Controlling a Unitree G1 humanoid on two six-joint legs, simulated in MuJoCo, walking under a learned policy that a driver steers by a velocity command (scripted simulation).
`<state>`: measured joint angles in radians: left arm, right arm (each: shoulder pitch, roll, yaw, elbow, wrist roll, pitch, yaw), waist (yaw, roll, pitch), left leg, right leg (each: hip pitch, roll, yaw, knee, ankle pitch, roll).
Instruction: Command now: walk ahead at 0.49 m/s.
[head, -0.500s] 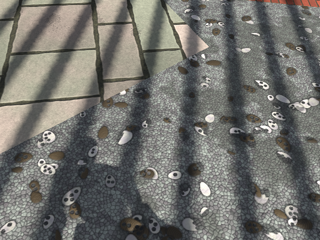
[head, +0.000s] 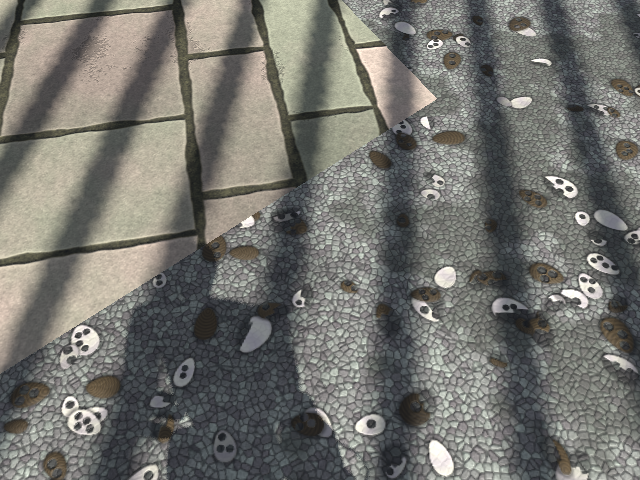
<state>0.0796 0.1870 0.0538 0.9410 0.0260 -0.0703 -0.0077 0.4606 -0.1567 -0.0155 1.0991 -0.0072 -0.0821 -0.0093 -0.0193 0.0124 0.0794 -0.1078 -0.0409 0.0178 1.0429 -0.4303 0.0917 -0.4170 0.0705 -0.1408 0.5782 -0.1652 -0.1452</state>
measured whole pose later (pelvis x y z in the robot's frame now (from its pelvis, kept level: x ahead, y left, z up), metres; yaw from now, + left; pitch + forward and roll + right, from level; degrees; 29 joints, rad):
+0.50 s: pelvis +0.28 +0.03 +0.00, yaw +0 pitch +1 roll -1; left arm 0.49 0.17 0.03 1.10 0.02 -0.09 0.02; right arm -0.01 -0.17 -0.03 0.87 -0.03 -0.07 0.02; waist 0.06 0.00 0.07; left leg -0.45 0.00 0.10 0.50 -0.08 0.11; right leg 0.10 0.05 -0.07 0.38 -0.45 -0.06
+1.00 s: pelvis +0.54 +0.04 +0.02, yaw +0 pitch +1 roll +1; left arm 0.01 0.17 0.03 0.88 0.02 -0.04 -0.03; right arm 0.49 -0.16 -0.03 1.07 -0.02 -0.10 -0.01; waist -0.07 -0.03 0.05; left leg 0.12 -0.08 0.08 0.18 -0.32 0.06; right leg -0.55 -0.05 -0.08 0.60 -0.08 -0.07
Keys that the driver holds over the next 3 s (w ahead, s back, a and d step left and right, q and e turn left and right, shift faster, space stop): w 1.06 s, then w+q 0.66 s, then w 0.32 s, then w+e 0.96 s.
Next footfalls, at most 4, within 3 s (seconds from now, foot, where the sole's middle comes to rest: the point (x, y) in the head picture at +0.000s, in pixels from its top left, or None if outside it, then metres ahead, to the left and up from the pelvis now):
0.50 left None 0.44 0.11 -0.75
1.06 right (356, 346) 0.74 -0.06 -0.75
1.62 left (275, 258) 0.99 0.13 -0.75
2.18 right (281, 158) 1.35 0.12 -0.75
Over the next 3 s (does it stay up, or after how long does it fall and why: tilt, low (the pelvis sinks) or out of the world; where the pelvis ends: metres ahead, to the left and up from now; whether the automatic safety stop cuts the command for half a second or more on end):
stays up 1.56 0.26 0.03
